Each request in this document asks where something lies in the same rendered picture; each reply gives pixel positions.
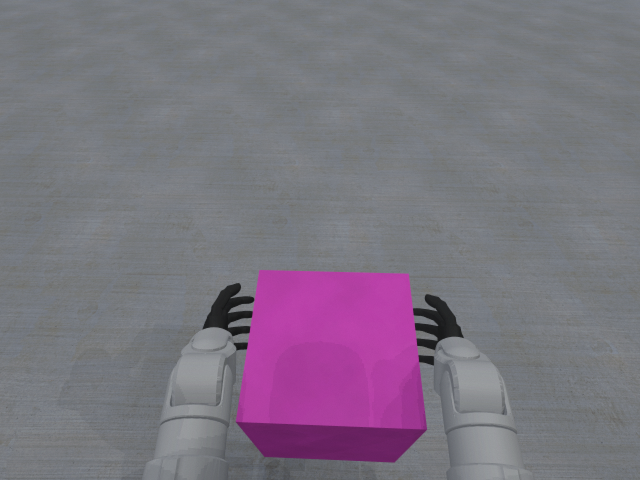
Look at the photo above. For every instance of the right robot forearm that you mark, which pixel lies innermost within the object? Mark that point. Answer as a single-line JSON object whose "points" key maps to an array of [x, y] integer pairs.
{"points": [[477, 415]]}

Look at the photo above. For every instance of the left robot forearm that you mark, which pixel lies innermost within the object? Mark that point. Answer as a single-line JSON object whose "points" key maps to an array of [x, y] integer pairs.
{"points": [[191, 441]]}

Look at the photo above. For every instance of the carton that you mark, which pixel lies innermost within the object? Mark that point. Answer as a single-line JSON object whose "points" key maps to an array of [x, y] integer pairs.
{"points": [[332, 368]]}

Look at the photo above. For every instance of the robot left hand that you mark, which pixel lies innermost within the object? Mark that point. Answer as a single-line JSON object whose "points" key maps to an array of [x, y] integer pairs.
{"points": [[219, 316]]}

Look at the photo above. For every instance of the robot right hand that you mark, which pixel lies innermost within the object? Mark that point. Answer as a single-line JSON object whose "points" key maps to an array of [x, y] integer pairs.
{"points": [[444, 318]]}

